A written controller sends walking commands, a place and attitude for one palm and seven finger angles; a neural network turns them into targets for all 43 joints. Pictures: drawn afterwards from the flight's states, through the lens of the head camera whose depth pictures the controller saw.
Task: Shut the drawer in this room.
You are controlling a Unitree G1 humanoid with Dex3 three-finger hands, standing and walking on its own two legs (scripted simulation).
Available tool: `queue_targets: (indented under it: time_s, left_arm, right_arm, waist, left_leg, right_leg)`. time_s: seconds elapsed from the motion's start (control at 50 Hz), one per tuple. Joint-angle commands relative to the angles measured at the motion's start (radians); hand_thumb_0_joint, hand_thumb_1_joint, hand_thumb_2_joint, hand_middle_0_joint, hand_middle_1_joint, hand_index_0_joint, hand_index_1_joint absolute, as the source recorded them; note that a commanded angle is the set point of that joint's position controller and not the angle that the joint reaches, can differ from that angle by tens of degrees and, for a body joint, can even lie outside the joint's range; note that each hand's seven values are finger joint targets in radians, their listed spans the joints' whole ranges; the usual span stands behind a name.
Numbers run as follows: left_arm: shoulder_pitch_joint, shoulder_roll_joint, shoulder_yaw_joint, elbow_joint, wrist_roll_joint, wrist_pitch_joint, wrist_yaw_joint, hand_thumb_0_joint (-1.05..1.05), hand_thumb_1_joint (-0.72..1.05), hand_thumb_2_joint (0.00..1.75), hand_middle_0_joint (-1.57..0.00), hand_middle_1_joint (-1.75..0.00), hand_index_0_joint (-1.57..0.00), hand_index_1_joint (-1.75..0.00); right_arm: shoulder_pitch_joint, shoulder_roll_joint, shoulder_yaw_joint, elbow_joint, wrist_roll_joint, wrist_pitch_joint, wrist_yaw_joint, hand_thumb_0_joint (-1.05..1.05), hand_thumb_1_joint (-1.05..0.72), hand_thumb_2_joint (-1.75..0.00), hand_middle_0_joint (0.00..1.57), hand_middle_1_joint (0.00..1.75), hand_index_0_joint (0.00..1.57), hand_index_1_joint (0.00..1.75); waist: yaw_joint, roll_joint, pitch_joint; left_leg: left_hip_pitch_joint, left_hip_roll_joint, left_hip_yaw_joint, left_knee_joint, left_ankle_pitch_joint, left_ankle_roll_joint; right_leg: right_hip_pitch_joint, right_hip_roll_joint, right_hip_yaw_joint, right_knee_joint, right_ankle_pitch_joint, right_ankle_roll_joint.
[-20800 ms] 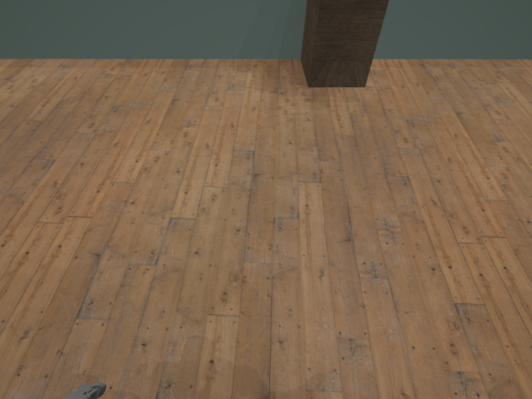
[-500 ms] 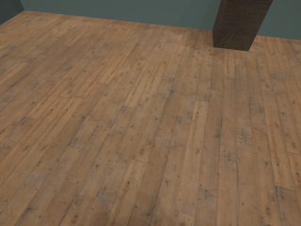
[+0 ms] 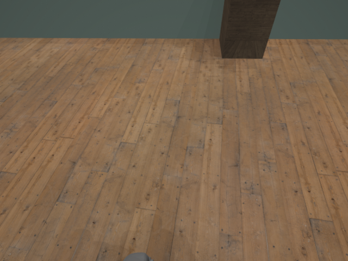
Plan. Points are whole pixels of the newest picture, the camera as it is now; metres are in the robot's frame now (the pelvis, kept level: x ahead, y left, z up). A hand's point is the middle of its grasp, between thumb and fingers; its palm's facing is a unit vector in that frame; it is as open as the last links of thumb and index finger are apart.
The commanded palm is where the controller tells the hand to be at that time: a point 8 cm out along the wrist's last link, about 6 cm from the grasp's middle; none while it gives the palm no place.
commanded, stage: turn or walk to find it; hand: left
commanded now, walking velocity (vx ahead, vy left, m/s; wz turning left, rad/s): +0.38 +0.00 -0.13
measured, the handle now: out of the picture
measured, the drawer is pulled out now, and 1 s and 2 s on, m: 0.24 0.24 0.24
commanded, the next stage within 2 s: none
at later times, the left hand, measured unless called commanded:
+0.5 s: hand (105, 228) +0.23 +0.24 -0.18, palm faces -0.02 -0.98 -0.17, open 7.4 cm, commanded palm none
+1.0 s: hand (148, 142) +0.54 +0.15 -0.16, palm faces -0.04 -0.97 -0.24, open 7.0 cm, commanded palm none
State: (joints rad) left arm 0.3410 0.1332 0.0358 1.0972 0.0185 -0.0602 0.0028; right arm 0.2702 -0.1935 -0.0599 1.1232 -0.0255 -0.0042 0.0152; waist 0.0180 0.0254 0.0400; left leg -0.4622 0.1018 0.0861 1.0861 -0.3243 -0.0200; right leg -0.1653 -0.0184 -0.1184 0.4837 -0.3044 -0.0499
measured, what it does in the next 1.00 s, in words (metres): walks ahead: left foot, then right foot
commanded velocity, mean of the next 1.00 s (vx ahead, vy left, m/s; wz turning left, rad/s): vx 0.38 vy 0.00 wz -0.06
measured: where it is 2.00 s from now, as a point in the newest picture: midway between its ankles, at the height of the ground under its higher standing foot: (195, 159)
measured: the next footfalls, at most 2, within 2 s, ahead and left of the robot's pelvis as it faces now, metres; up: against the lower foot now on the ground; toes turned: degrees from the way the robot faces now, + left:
left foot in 0.32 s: +0.28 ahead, +0.14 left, +0.00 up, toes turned +7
right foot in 0.80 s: +0.49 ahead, -0.13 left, +0.00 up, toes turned -16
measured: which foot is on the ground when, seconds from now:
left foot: up 0.00-0.30, down 0.32-0.82, up 0.84-1.00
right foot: down 0.00-0.32, up 0.34-0.78, down 0.80-1.00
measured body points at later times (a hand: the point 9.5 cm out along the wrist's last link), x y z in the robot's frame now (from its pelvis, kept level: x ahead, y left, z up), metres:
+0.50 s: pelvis +0.22 +0.05 +0.00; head +0.25 +0.06 +0.44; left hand +0.24 +0.29 -0.17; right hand +0.27 -0.19 -0.15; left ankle +0.24 +0.14 -0.74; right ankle +0.18 -0.08 -0.65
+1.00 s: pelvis +0.44 -0.03 +0.00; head +0.47 -0.05 +0.45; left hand +0.55 +0.20 -0.14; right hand +0.41 -0.25 -0.17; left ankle +0.44 +0.12 -0.65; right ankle +0.45 -0.12 -0.74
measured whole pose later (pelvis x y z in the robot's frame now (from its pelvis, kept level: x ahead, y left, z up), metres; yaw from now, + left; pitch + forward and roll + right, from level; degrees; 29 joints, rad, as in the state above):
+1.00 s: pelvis +0.44 -0.03 +0.00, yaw -5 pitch -1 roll +1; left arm 0.17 0.17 0.07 1.02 0.01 -0.09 0.01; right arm 0.29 -0.16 -0.06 1.09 -0.02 -0.02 0.01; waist -0.02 0.03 0.07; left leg -0.51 0.14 0.06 1.16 -0.30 -0.03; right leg -0.23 -0.04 -0.19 0.49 -0.25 -0.06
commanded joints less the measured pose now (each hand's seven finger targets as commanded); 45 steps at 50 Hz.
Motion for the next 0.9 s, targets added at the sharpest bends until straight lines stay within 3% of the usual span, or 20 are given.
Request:
queue_targets:
  time_s: [0.0, 0.1, 0.18, 0.2, 0.24, 0.26, 0.28, 0.3, 0.32, 0.38, 0.44, 0.52, 0.68, 0.72, 0.74, 0.76, 0.78, 0.8, 0.84, 0.88]
  left_arm:
    - [0.105, 0.134, 0.019, 0.012, 0.004, -0.027, 0.011, 0.0, 0.9, 0.9, -0.2, -0.3, -0.2, -0.3]
    - [0.134, 0.133, 0.016, 0.036, 0.004, -0.034, 0.017, 0.0, 0.9, 0.9, -0.2, -0.3, -0.2, -0.3]
    - [0.153, 0.146, 0.021, 0.057, 0.007, -0.023, 0.021, 0.0, 0.9, 0.9, -0.2, -0.3, -0.2, -0.3]
    - [0.149, 0.149, 0.023, 0.055, 0.007, -0.021, 0.022, 0.0, 0.9, 0.9, -0.2, -0.3, -0.2, -0.3]
    - [0.109, 0.165, 0.028, 0.051, 0.002, -0.021, 0.021, 0.0, 0.9, 0.9, -0.2, -0.3, -0.2, -0.3]
    - [0.111, 0.15, 0.026, 0.045, -0.002, -0.021, 0.02, 0.0, 0.9, 0.9, -0.2, -0.3, -0.2, -0.3]
    - [0.151, 0.097, 0.022, 0.029, -0.009, -0.019, 0.011, 0.0, 0.9, 0.9, -0.2, -0.3, -0.2, -0.3]
    - [0.131, 0.075, 0.016, -0.006, -0.013, -0.025, 0.001, 0.0, 0.9, 0.9, -0.2, -0.3, -0.2, -0.3]
    - [0.086, 0.072, 0.011, -0.019, -0.009, -0.02, 0.009, 0.0, 0.9, 0.9, -0.2, -0.3, -0.2, -0.3]
    - [-0.028, 0.065, 0.02, -0.03, 0.01, 0.0, -0.015, 0.0, 0.9, 0.9, -0.2, -0.3, -0.2, -0.3]
    - [0.013, 0.03, 0.024, -0.04, 0.019, 0.035, -0.019, 0.0, 0.9, 0.9, -0.2, -0.3, -0.2, -0.3]
    - [-0.08, 0.051, 0.033, -0.099, 0.017, 0.049, -0.031, 0.0, 0.9, 0.9, -0.2, -0.3, -0.2, -0.3]
    - [-0.323, 0.08, 0.02, -0.182, 0.01, 0.031, -0.037, 0.0, 0.9, 0.9, -0.2, -0.3, -0.2, -0.3]
    - [-0.251, 0.098, 0.026, -0.163, 0.011, 0.022, -0.036, 0.0, 0.9, 0.9, -0.2, -0.3, -0.2, -0.3]
    - [-0.126, 0.122, 0.03, -0.121, 0.013, 0.013, -0.034, 0.0, 0.9, 0.9, -0.2, -0.3, -0.2, -0.3]
    - [0.029, 0.181, 0.045, -0.066, 0.017, 0.0, -0.026, 0.0, 0.9, 0.9, -0.2, -0.3, -0.2, -0.3]
    - [0.186, 0.31, 0.078, -0.024, 0.019, -0.012, -0.008, 0.0, 0.9, 0.9, -0.2, -0.3, -0.2, -0.3]
    - [0.187, 0.353, 0.089, -0.01, -0.006, -0.011, -0.003, 0.0, 0.9, 0.9, -0.2, -0.3, -0.2, -0.3]
    - [0.027, 0.266, 0.067, -0.052, -0.007, -0.005, 0.002, 0.0, 0.9, 0.9, -0.2, -0.3, -0.2, -0.3]
    - [-0.079, 0.19, 0.043, -0.07, -0.004, -0.013, 0.005, 0.0, 0.9, 0.9, -0.2, -0.3, -0.2, -0.3]
  right_arm:
    - [-0.072, -0.018, -0.011, -0.093, 0.0, -0.025, 0.009, 0.0, -0.9, -0.9, 0.2, 0.3, 0.2, 0.3]
    - [-0.197, -0.013, -0.004, -0.154, 0.006, -0.03, 0.017, 0.0, -0.9, -0.9, 0.2, 0.3, 0.2, 0.3]
    - [-0.275, -0.014, 0.001, -0.186, 0.009, -0.042, 0.019, 0.0, -0.9, -0.9, 0.2, 0.3, 0.2, 0.3]
    - [-0.267, -0.02, 0.001, -0.186, 0.008, -0.046, 0.017, 0.0, -0.9, -0.9, 0.2, 0.3, 0.2, 0.3]
    - [-0.103, -0.048, -0.007, -0.135, 0.0, -0.059, 0.001, 0.0, -0.9, -0.9, 0.2, 0.3, 0.2, 0.3]
    - [0.051, -0.096, -0.017, -0.088, -0.006, -0.066, -0.01, 0.0, -0.9, -0.9, 0.2, 0.3, 0.2, 0.3]
    - [0.203, -0.216, -0.047, -0.052, -0.016, -0.074, -0.023, 0.0, -0.9, -0.9, 0.2, 0.3, 0.2, 0.3]
    - [0.282, -0.273, -0.059, -0.033, -0.006, -0.064, -0.024, 0.0, -0.9, -0.9, 0.2, 0.3, 0.2, 0.3]
    - [0.217, -0.252, -0.053, -0.035, 0.003, -0.061, -0.03, 0.0, -0.9, -0.9, 0.2, 0.3, 0.2, 0.3]
    - [0.054, -0.086, -0.014, -0.077, 0.0, -0.075, -0.027, 0.0, -0.9, -0.9, 0.2, 0.3, 0.2, 0.3]
    - [0.039, -0.049, -0.011, -0.077, 0.001, -0.089, -0.029, 0.0, -0.9, -0.9, 0.2, 0.3, 0.2, 0.3]
    - [0.071, -0.069, -0.014, -0.073, 0.005, -0.097, -0.029, 0.0, -0.9, -0.9, 0.2, 0.3, 0.2, 0.3]
    - [0.182, -0.106, -0.023, -0.024, -0.006, -0.081, -0.027, 0.0, -0.9, -0.9, 0.2, 0.3, 0.2, 0.3]
    - [0.171, -0.122, -0.023, -0.02, -0.005, -0.075, -0.028, 0.0, -0.9, -0.9, 0.2, 0.3, 0.2, 0.3]
    - [0.161, -0.125, -0.02, -0.019, 0.001, -0.073, -0.027, 0.0, -0.9, -0.9, 0.2, 0.3, 0.2, 0.3]
    - [0.154, -0.109, -0.017, -0.022, 0.009, -0.076, -0.021, 0.0, -0.9, -0.9, 0.2, 0.3, 0.2, 0.3]
    - [0.175, -0.042, 0.0, -0.054, 0.021, -0.078, -0.013, 0.0, -0.9, -0.9, 0.2, 0.3, 0.2, 0.3]
    - [0.139, -0.051, 0.003, -0.079, 0.027, -0.068, -0.017, 0.0, -0.9, -0.9, 0.2, 0.3, 0.2, 0.3]
    - [0.006, -0.049, -0.01, -0.096, 0.018, -0.06, -0.018, 0.0, -0.9, -0.9, 0.2, 0.3, 0.2, 0.3]
    - [0.047, -0.011, -0.007, -0.07, 0.004, -0.041, -0.011, 0.0, -0.9, -0.9, 0.2, 0.3, 0.2, 0.3]
  waist:
    - [0.0, -0.127, 0.085]
    - [0.013, -0.125, 0.105]
    - [0.034, -0.134, 0.102]
    - [0.024, -0.126, 0.097]
    - [-0.06, -0.11, -0.001]
    - [-0.118, -0.059, -0.1]
    - [-0.157, 0.179, -0.24]
    - [-0.16, 0.278, -0.257]
    - [-0.134, 0.207, -0.231]
    - [-0.057, 0.051, 0.028]
    - [-0.004, 0.054, 0.022]
    - [0.001, 0.058, 0.041]
    - [-0.064, 0.069, 0.066]
    - [-0.02, 0.057, 0.008]
    - [0.038, 0.037, -0.057]
    - [0.105, -0.027, -0.147]
    - [0.146, -0.296, -0.264]
    - [0.126, -0.336, -0.289]
    - [0.089, -0.088, -0.073]
    - [0.009, -0.051, -0.016]
  left_leg:
    - [-0.183, 0.042, -0.017, -0.061, 0.112, -0.022]
    - [-0.197, 0.034, 0.004, -0.238, 0.166, -0.022]
    - [-0.078, 0.003, 0.031, -0.379, 0.133, 0.007]
    - [-0.037, -0.011, 0.04, -0.412, 0.111, 0.017]
    - [0.19, -0.068, 0.086, -0.529, 0.144, 0.033]
    - [0.447, -0.034, 0.049, -0.567, 0.201, 0.054]
    - [0.713, 0.202, -0.27, -0.597, 0.211, 0.126]
    - [0.745, 0.386, -0.526, -0.738, 0.225, 0.215]
    - [0.682, 0.406, -0.543, -0.793, 0.102, 0.225]
    - [0.29, 0.295, -0.313, -0.885, -0.02, 0.171]
    - [0.2, 0.219, -0.135, -0.909, 0.088, 0.152]
    - [0.259, 0.199, -0.076, -0.931, 0.179, 0.173]
    - [0.407, 0.201, -0.014, -0.84, 0.405, 0.151]
    - [0.422, 0.188, 0.015, -0.728, 0.554, 0.128]
    - [0.414, 0.15, 0.05, -0.584, 0.634, 0.1]
    - [0.265, 0.111, 0.077, -0.366, 0.564, 0.064]
    - [-0.028, -0.011, 0.125, -0.03, 0.051, 0.022]
    - [-0.142, -0.06, -0.003, 0.185, -0.247, 0.018]
    - [-0.236, 0.03, -0.091, 0.283, -0.096, 0.025]
    - [-0.143, 0.069, -0.084, 0.188, 0.019, 0.013]
  right_leg:
    - [0.046, -0.249, 0.229, -0.319, 0.158, -0.091]
    - [0.11, -0.241, 0.181, -0.308, 0.319, -0.1]
    - [0.134, -0.252, 0.172, -0.263, 0.419, -0.092]
    - [0.139, -0.251, 0.165, -0.229, 0.476, -0.09]
    - [0.136, -0.199, 0.094, -0.016, 0.679, -0.057]
    - [0.019, -0.162, 0.073, 0.187, 0.636, -0.027]
    - [-0.219, -0.05, 0.02, 0.473, 0.244, 0.019]
    - [-0.38, 0.035, 0.046, 0.734, -0.269, 0.024]
    - [-0.461, -0.01, 0.124, 0.845, -0.249, 0.017]
    - [-0.44, -0.117, 0.121, 0.819, -0.06, 0.03]
    - [-0.398, -0.133, 0.106, 0.739, 0.039, 0.054]
    - [-0.478, -0.152, 0.098, 0.609, 0.14, 0.081]
    - [-0.365, -0.093, -0.001, 0.171, 0.113, 0.059]
    - [-0.214, -0.052, -0.036, 0.087, 0.104, 0.036]
    - [-0.052, -0.013, -0.069, 0.02, 0.148, 0.026]
    - [0.221, -0.07, 0.001, 0.002, 0.189, -0.005]
    - [0.479, -0.366, 0.375, -0.048, 0.28, -0.093]
    - [0.473, -0.474, 0.563, -0.146, 0.341, -0.159]
    - [0.229, -0.428, 0.45, -0.186, 0.169, -0.154]
    - [0.032, -0.348, 0.268, -0.241, 0.118, -0.088]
